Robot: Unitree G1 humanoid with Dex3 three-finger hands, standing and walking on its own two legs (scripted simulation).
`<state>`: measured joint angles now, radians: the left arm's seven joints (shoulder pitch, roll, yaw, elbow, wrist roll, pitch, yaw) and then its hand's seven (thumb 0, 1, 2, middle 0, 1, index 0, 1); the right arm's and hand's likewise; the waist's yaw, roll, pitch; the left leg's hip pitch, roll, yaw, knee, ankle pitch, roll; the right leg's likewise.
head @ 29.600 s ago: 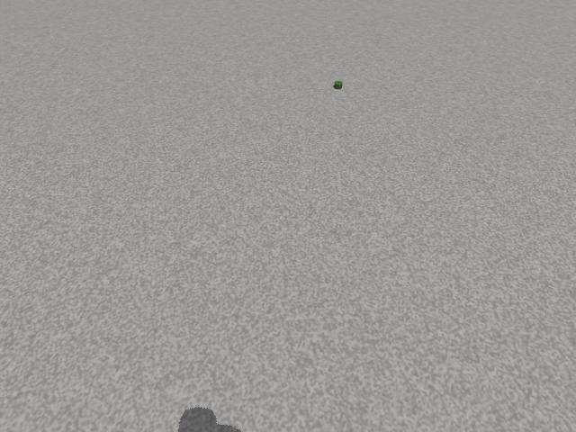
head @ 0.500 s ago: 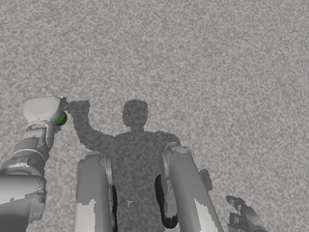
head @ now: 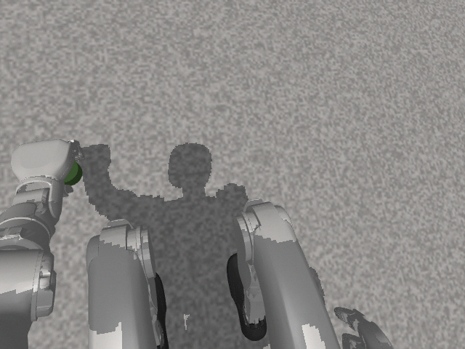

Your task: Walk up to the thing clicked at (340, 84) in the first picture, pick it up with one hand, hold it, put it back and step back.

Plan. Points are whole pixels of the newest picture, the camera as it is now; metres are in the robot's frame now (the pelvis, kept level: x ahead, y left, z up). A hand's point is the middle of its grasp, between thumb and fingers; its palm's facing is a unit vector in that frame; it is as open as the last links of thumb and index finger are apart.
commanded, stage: crouch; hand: left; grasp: from above
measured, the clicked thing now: (65, 171) +0.44 +0.25 -0.21
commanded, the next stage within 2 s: lower in 0.12 s
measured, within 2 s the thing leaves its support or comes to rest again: rests again in 2.00 s
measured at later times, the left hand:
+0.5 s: hand (69, 184) +0.42 +0.25 -0.24, palm faces -0.47 -0.08 -0.88, open 7.4 cm
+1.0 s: hand (78, 185) +0.43 +0.25 -0.29, palm faces -0.47 -0.12 -0.88, open 7.4 cm
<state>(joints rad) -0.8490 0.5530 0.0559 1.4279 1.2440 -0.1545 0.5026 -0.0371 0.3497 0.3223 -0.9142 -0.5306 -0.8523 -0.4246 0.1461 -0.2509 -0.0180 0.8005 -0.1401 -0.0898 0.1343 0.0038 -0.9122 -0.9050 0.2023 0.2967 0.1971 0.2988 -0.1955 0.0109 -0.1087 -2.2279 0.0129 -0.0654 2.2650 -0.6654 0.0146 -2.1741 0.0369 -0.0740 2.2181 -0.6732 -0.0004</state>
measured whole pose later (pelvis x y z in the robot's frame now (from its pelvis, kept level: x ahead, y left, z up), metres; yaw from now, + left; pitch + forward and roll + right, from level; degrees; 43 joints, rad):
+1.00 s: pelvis +0.00 +0.00 -0.07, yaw -5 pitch +30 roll -9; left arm -0.89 0.72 0.18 1.65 1.28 -0.22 0.64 -0.02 0.37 0.21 -0.97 -0.45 -0.92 -0.34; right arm 0.12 -0.28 0.09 0.80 -0.23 -0.16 0.23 0.00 -0.91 -0.90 0.20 0.30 0.20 0.30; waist -0.28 -0.04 0.04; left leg -2.36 0.02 -0.15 2.52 -0.70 0.01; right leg -2.29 0.06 -0.15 2.41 -0.68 0.00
